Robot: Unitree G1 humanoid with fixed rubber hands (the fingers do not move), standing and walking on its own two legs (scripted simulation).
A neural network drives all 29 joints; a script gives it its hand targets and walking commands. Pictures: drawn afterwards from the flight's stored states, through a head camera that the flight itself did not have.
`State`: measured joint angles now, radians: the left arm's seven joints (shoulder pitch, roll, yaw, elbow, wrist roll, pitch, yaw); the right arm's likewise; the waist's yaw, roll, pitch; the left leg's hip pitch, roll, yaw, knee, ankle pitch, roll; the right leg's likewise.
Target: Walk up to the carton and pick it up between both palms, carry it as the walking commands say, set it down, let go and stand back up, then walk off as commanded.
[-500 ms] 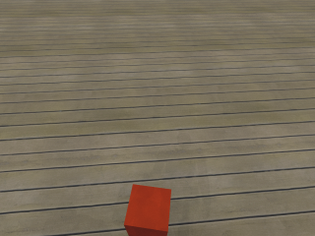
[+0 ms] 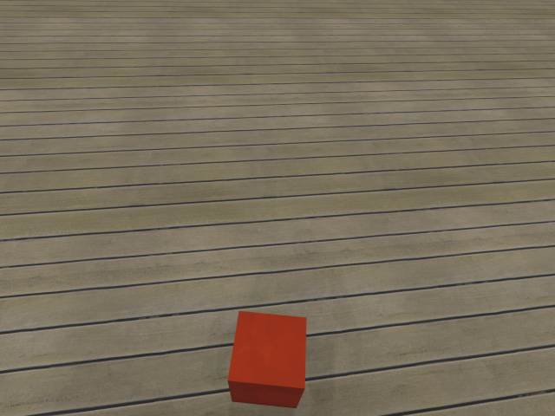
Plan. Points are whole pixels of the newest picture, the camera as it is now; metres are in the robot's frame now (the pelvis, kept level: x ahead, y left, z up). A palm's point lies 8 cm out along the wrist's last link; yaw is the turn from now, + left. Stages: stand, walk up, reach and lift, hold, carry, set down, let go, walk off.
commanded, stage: walk up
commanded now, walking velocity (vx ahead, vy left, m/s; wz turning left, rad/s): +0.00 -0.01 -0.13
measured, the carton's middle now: (268, 360) +0.41 +0.02 -0.64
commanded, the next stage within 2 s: stand in 0.70 s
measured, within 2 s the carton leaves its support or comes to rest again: neither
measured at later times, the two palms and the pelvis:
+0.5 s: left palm out of the picture +0.00 +0.20 -0.13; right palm out of the picture -0.06 -0.22 -0.14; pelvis -0.02 -0.02 +0.01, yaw -1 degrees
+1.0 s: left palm out of the picture -0.03 +0.19 -0.14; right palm out of the picture -0.01 -0.23 -0.14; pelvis -0.01 -0.02 +0.01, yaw -1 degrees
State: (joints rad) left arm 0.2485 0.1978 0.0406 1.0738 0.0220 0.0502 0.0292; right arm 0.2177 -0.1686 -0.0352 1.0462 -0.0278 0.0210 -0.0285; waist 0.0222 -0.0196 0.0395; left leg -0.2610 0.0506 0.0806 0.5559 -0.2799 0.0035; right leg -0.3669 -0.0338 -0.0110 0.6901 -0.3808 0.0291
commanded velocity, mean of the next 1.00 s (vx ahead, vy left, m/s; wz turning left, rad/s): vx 0.00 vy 0.00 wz -0.02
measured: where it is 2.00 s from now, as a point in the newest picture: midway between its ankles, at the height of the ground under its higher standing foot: outside the picture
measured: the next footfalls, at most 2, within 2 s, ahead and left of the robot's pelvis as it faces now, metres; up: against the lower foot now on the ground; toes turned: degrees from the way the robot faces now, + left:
right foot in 0.24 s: +0.00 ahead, -0.11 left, +0.00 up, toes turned +1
